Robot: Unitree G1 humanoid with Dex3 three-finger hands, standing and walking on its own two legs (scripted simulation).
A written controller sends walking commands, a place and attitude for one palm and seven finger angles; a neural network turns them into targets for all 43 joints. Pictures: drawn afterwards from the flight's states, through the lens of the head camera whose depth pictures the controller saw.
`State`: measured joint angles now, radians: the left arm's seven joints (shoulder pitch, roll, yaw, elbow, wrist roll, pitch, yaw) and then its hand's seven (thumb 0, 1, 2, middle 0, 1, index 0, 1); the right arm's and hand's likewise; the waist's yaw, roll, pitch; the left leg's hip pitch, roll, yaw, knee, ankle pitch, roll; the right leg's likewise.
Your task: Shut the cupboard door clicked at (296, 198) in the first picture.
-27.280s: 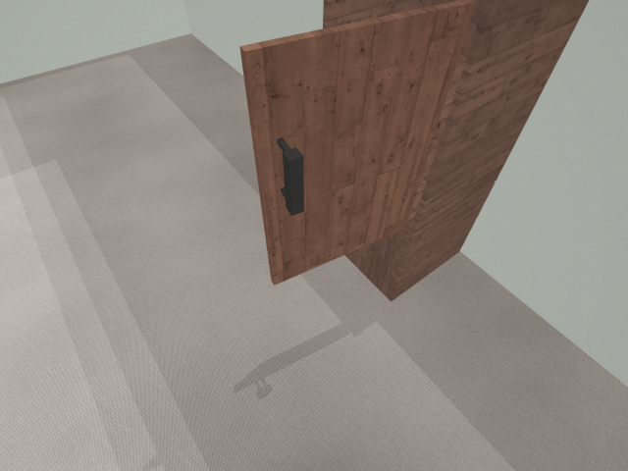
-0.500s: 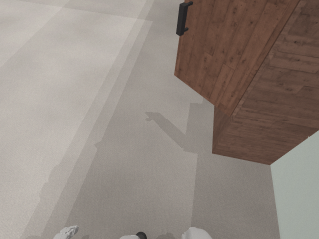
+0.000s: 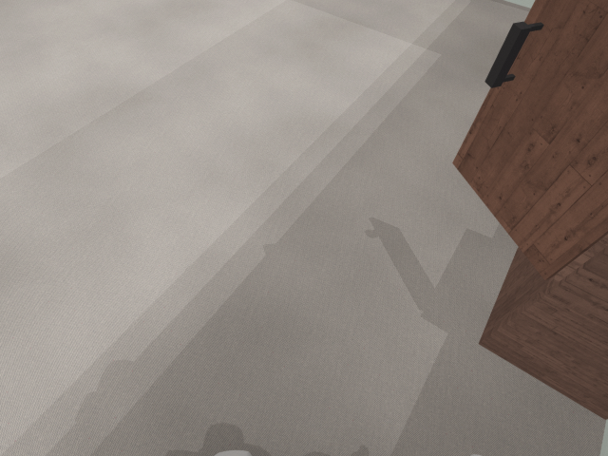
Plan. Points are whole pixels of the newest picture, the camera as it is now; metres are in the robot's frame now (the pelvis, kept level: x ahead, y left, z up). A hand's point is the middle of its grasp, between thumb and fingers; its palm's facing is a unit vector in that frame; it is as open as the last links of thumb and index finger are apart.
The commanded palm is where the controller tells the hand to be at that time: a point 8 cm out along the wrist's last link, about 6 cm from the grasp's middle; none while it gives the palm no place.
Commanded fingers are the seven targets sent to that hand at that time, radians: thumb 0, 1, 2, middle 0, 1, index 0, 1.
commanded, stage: walk to a spot facing it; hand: left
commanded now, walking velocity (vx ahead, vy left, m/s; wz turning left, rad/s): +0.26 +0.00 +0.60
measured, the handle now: (514, 55) +0.88 -0.41 +0.04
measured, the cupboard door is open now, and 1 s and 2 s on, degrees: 54 54 54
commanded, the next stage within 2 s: turn to face it in 1.50 s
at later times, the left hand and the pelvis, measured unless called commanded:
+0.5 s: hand out of the picture +0.05 +0.17 -0.13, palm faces +0.32 -0.91 -0.26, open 7.4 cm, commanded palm none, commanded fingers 0.00 0.90 0.90 -0.20 -0.30 -0.20 -0.30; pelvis +0.07 -0.04 +0.02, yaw +19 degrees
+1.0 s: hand (111, 443) +0.14 +0.29 -0.16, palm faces +0.57 -0.79 -0.22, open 7.4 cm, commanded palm none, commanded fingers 0.00 0.90 0.90 -0.20 -0.30 -0.20 -0.30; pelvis +0.21 +0.09 +0.01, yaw +33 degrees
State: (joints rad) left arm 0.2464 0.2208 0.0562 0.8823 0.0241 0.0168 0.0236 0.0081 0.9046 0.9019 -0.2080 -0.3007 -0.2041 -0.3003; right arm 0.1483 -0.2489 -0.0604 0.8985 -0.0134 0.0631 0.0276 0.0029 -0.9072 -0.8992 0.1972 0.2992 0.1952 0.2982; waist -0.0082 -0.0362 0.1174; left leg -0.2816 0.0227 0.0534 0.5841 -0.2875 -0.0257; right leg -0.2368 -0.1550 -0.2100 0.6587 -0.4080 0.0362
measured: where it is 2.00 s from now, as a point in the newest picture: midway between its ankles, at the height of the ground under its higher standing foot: (230, 336)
